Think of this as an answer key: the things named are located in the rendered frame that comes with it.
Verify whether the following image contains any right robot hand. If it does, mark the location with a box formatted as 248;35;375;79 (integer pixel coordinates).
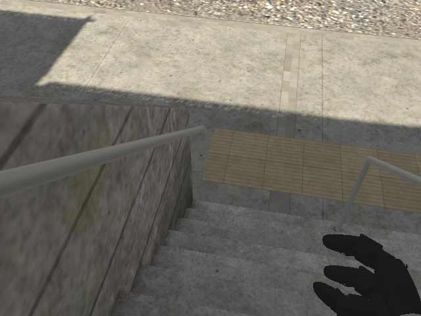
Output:
313;234;421;316

